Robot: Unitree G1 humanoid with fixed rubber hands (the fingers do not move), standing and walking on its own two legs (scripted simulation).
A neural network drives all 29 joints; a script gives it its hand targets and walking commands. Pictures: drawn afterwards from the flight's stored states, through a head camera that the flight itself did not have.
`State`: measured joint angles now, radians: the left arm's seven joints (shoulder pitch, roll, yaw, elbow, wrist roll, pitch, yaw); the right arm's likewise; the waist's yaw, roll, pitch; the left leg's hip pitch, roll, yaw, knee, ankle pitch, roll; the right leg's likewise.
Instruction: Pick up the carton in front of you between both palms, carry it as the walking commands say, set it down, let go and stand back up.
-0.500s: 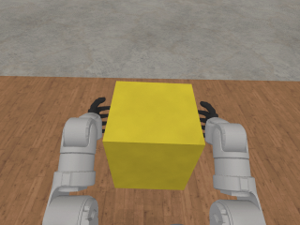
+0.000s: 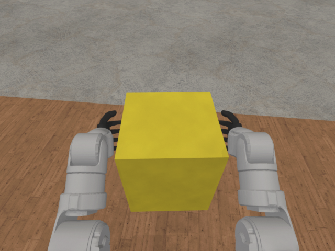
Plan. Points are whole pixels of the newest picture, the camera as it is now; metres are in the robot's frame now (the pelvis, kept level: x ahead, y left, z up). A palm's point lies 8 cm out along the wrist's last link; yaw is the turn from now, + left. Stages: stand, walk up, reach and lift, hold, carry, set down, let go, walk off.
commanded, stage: carry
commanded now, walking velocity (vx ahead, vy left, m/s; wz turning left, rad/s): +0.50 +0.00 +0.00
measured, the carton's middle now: (169, 153) +0.36 +0.01 +0.02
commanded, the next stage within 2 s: none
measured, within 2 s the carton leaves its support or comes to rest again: neither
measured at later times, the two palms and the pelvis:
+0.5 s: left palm (128, 66) +0.68 +0.16 +0.07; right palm (216, 73) +0.65 -0.14 +0.07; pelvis +0.31 +0.03 -0.03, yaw -2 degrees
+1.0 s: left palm (144, 37) +0.97 +0.13 +0.04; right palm (210, 38) +0.97 -0.17 +0.03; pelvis +0.62 -0.02 -0.07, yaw +0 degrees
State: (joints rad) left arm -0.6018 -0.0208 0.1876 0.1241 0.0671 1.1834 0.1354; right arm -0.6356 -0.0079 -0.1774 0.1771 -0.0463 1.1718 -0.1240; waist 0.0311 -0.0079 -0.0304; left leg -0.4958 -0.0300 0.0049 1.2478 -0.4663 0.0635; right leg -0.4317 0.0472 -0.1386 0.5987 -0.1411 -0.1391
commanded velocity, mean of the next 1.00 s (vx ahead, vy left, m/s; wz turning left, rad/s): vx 0.50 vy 0.00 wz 0.00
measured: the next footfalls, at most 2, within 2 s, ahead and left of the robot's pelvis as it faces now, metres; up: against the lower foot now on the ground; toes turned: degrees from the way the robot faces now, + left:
left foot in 0.38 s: +0.40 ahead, +0.07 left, -0.03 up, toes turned +1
right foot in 0.90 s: +0.72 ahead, -0.06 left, -0.07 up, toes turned -5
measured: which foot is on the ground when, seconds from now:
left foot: up 0.00-0.36, down 0.38-0.90, up 0.92-1.00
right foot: down 0.00-0.38, up 0.40-0.88, down 0.90-1.00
